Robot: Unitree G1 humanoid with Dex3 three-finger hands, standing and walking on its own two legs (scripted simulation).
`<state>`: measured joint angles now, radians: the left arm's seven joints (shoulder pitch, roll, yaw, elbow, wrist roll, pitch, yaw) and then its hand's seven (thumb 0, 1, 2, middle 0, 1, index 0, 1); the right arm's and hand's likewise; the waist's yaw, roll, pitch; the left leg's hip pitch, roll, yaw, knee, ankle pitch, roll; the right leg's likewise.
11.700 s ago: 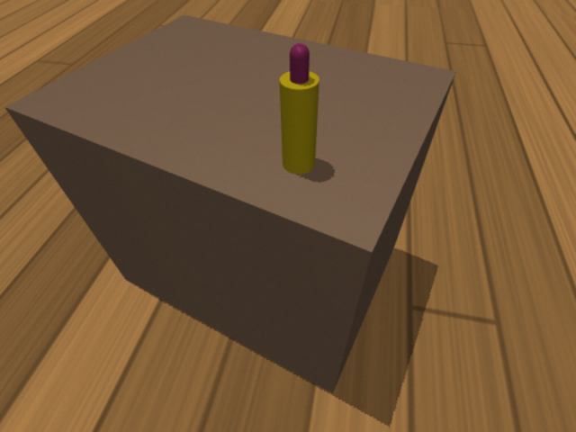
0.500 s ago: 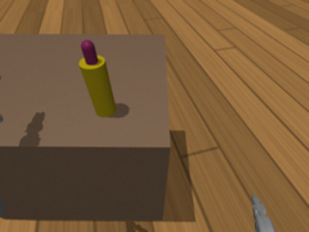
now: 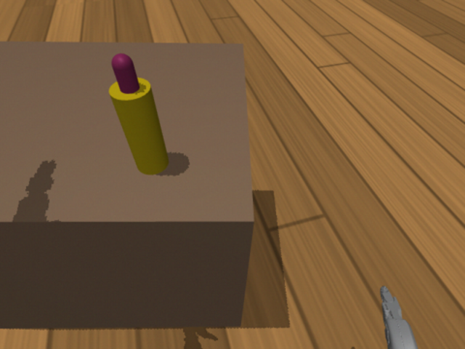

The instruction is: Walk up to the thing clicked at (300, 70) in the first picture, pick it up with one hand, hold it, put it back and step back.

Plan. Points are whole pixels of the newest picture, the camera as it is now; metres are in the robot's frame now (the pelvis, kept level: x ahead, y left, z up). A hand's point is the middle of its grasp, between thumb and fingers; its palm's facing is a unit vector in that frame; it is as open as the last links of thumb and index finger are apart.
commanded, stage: go down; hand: left
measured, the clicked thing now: (139, 118) +0.49 +0.17 +0.15
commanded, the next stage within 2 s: approach in 0.46 s
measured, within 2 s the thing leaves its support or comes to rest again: neither
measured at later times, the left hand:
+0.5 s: hand out of the picture +0.39 +0.37 +0.22, palm faces +0.14 -0.99 +0.00, open 17.7 cm
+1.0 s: hand (66, 146) +0.43 +0.28 +0.14, palm faces +0.04 -1.00 +0.03, open 17.7 cm
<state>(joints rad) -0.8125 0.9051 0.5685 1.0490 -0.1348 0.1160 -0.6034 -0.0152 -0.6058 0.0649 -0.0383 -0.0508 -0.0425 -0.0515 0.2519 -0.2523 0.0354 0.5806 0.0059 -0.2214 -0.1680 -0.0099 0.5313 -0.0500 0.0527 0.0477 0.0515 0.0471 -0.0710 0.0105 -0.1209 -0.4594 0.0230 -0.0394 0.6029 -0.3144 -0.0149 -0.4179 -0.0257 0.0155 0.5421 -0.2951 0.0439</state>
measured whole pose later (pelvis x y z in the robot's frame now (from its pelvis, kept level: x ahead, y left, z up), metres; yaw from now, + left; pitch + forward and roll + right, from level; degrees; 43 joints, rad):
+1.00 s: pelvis -0.01 +0.00 -0.01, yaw +0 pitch +12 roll -1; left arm -0.81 0.68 0.45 1.07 -0.16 -0.04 -0.47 -0.01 -0.61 0.05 -0.04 -0.06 -0.04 -0.07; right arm 0.26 -0.23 0.05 0.52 0.00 -0.22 -0.11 -0.01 0.55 -0.04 0.05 0.05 0.05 0.05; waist -0.10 0.00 -0.11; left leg -0.58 0.02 -0.04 0.71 -0.34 -0.01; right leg -0.54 -0.02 0.02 0.65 -0.32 0.05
